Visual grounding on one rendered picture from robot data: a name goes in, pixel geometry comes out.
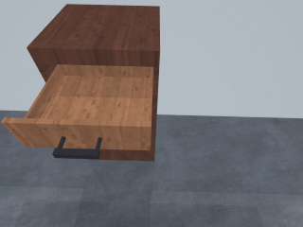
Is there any handle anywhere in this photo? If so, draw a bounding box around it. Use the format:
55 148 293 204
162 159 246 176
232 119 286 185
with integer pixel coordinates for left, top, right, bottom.
52 136 102 160

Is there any cabinet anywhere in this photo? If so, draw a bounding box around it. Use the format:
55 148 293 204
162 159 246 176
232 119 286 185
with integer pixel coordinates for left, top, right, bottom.
27 4 160 162

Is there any drawer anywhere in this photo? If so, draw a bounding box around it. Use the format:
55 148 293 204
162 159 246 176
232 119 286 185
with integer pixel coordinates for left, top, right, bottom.
1 64 153 150

